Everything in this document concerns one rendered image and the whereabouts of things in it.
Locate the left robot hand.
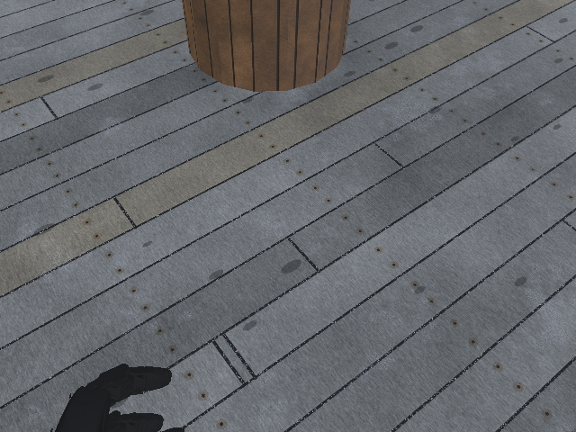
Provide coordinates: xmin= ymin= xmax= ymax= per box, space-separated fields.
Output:
xmin=50 ymin=364 xmax=185 ymax=432

